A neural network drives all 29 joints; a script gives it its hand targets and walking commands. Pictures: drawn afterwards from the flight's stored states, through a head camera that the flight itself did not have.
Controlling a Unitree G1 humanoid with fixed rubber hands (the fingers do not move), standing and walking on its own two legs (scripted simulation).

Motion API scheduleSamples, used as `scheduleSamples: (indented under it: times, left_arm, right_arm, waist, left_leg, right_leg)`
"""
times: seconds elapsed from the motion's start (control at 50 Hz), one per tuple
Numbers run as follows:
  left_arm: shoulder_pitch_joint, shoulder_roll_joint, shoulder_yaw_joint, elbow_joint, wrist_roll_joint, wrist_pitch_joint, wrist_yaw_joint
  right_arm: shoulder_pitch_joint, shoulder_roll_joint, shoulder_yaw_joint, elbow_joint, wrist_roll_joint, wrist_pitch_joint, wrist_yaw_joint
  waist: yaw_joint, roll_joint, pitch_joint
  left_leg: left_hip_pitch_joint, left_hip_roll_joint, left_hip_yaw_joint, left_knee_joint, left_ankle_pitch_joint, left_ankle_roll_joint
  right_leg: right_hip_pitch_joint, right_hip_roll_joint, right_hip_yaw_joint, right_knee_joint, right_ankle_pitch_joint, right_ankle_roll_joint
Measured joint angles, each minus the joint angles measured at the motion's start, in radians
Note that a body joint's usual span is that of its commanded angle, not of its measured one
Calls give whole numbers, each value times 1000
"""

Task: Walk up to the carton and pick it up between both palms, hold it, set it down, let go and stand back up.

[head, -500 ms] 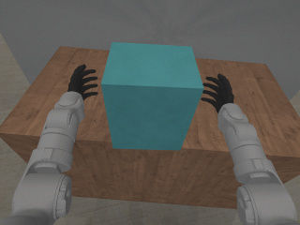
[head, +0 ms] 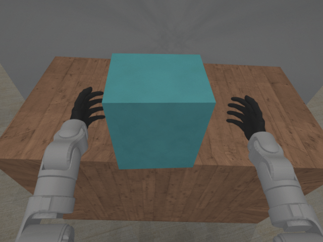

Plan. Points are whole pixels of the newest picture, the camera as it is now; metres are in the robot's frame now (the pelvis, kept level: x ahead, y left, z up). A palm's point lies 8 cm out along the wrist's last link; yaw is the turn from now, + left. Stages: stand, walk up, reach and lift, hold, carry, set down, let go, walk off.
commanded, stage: set down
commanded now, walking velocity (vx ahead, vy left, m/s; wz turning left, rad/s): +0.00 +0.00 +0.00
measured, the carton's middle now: (156, 116) +0.44 +0.00 +0.06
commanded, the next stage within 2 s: none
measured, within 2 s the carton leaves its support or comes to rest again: neither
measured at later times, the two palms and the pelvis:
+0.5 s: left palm (75, 148) +0.33 +0.19 +0.09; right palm (255, 154) +0.30 -0.23 +0.08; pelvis +0.00 +0.00 +0.00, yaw +0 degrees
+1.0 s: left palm (77, 170) +0.29 +0.18 +0.06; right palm (264, 181) +0.25 -0.25 +0.05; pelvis -0.01 +0.00 +0.00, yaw -1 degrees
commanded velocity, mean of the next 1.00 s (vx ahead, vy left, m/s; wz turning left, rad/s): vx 0.00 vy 0.00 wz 0.00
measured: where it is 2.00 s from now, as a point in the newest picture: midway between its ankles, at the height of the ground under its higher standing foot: outside the picture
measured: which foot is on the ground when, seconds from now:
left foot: down 0.00-1.00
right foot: down 0.00-1.00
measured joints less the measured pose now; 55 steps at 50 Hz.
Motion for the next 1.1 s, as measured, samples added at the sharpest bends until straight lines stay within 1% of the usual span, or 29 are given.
scheduleSamples:
  times: [0.1, 0.22, 0.32, 0.44, 0.6, 0.7, 0.86, 0.96, 1.1]
  left_arm:
    - [68, 4, -8, -42, -10, -8, -8]
    - [137, -11, -17, -74, -9, -25, -25]
    - [186, -21, -26, -83, -8, -38, -24]
    - [233, -18, -42, -69, -14, -68, -12]
    - [262, -13, -78, -9, -24, -103, 8]
    - [273, -17, -93, 1, -19, -86, 13]
    - [316, -22, -86, -40, 4, -40, 3]
    - [334, -20, -82, -32, 11, -46, 1]
    - [355, -26, -97, -8, 13, -74, 9]
  right_arm:
    - [76, -3, 31, -52, 12, -7, 10]
    - [147, 23, 57, -108, -4, -27, 0]
    - [194, 31, 54, -126, -18, -38, -6]
    - [244, 19, 34, -118, -24, -43, 4]
    - [298, 17, 32, -99, -30, -25, 28]
    - [312, 15, 43, -107, -36, 0, 32]
    - [344, -11, 49, -141, -44, 37, 27]
    - [373, -13, 40, -156, -57, 47, 31]
    - [412, 20, 44, -182, -83, 47, 36]
  waist:
    - [3, 1, -20]
    - [8, -1, -26]
    - [17, -6, -19]
    - [24, -10, -16]
    - [26, -8, -22]
    - [23, 3, -15]
    - [18, 20, 17]
    - [21, 22, 33]
    - [33, 18, 44]
  left_leg:
    - [11, -1, 3, -11, -2, 1]
    - [36, -3, 0, -22, -1, -1]
    - [63, -3, -2, -26, -1, -2]
    - [86, -2, 0, -26, -2, -2]
    - [95, -2, 4, -21, -2, -2]
    - [106, -1, 7, -21, -1, -3]
    - [143, 5, 12, -31, 6, -6]
    - [152, 8, 16, -29, 8, -7]
    - [148, 10, 21, -14, 6, -7]
  right_leg:
    - [4, -1, 3, 2, -8, -1]
    - [26, -3, -1, 1, -14, -2]
    - [54, -3, -2, -4, -14, -3]
    - [77, -2, 0, -6, -14, -5]
    - [82, -1, 4, 4, -15, -6]
    - [92, 0, 8, 3, -12, -6]
    - [131, 6, 13, -16, 2, -7]
    - [138, 9, 16, -14, 6, -9]
    - [133, 11, 21, 1, 5, -8]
